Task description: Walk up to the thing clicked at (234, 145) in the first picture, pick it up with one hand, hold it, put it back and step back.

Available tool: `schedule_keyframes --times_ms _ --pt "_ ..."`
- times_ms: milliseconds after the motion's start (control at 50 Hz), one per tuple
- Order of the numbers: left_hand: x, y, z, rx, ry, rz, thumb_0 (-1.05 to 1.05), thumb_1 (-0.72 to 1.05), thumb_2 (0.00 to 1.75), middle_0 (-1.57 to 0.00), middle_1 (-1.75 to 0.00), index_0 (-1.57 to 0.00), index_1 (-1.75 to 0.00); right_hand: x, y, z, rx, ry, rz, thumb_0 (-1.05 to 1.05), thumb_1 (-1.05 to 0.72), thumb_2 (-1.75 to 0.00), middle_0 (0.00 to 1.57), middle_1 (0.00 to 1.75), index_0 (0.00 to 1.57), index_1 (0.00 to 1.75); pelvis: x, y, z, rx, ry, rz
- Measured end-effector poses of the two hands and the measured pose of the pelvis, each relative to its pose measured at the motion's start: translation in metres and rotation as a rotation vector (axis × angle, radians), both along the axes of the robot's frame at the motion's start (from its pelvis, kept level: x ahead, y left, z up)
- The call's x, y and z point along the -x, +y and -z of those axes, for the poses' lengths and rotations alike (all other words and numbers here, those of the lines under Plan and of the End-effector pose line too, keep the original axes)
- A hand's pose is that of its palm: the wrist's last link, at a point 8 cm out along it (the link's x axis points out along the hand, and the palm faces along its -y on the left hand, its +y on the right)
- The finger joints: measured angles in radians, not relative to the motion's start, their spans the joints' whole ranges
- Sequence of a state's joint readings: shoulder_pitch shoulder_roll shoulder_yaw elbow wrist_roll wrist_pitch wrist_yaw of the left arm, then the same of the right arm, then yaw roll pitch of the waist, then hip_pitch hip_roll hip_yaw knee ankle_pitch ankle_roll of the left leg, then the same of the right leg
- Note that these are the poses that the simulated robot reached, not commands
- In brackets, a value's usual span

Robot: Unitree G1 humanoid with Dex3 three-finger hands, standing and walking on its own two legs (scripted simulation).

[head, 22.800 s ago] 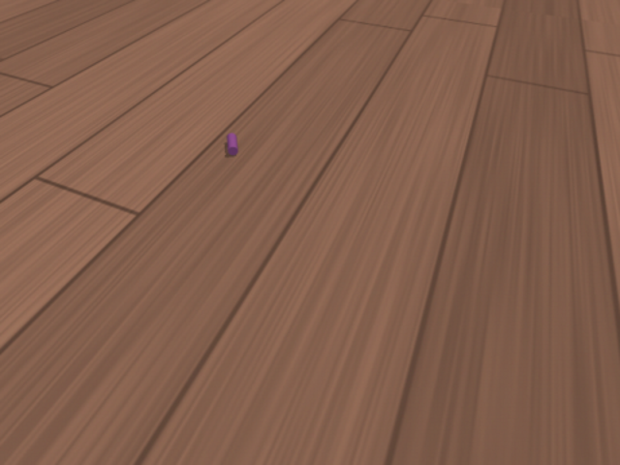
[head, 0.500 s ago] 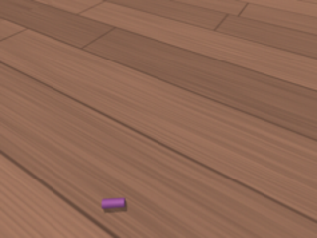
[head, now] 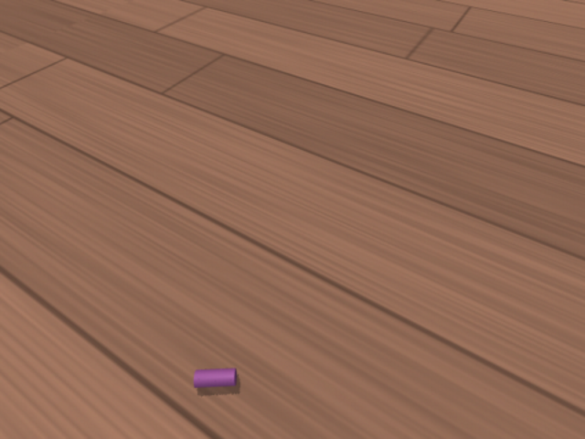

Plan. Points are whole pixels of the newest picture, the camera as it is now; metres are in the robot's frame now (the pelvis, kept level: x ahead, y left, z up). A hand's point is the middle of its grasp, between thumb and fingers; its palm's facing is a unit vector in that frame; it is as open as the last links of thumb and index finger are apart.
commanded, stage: walk up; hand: left
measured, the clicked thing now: (215, 377) +0.41 +0.27 -0.75
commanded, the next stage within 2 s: none
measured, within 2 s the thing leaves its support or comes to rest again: neither
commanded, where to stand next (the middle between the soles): +0.02 +0.02 m, yaw +0 degrees
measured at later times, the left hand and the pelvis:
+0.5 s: hand out of the picture +0.08 +0.27 -0.16, palm faces +0.01 -0.92 -0.39, open 7.4 cm; pelvis -0.02 +0.00 -0.01, yaw +1 degrees
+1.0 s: hand out of the picture +0.06 +0.32 -0.18, palm faces -0.03 -0.94 -0.33, open 7.4 cm; pelvis -0.03 +0.03 -0.01, yaw -1 degrees
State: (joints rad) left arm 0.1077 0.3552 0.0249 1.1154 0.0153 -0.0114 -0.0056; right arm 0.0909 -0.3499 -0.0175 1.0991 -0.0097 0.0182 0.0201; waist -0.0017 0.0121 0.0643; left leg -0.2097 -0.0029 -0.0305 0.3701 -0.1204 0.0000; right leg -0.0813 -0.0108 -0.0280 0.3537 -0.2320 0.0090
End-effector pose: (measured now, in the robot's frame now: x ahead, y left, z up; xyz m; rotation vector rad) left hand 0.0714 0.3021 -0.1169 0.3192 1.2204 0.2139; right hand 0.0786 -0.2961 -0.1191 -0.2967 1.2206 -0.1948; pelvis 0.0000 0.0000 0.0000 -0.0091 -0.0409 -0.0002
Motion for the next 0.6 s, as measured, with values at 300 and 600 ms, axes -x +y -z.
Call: schedule_keyframes --times_ms 300,600 --pt "-0.007 -0.004 0.0 0.001 -0.005 0.002 0.0 0.91 0.9 -0.2 -0.3 -0.2 -0.3 -0.001 -0.004 0.0 0.003 0.009 0.0 0.0 -0.91 -0.9 0.2 0.3 0.2 0.3 -0.003 -0.003 0.0 -0.001 -0.002 -0.007" --pt "0.006 0.037 0.008 -0.068 -0.026 0.009 0.01 0.9 0.9 -0.2 -0.3 -0.21 -0.3 0.015 -0.002 0.005 0.057 0.036 -0.012 0.0 -0.91 -0.9 0.2 0.3 0.2 0.3 0.028 0.023 0.016 -0.009 0.004 -0.017"
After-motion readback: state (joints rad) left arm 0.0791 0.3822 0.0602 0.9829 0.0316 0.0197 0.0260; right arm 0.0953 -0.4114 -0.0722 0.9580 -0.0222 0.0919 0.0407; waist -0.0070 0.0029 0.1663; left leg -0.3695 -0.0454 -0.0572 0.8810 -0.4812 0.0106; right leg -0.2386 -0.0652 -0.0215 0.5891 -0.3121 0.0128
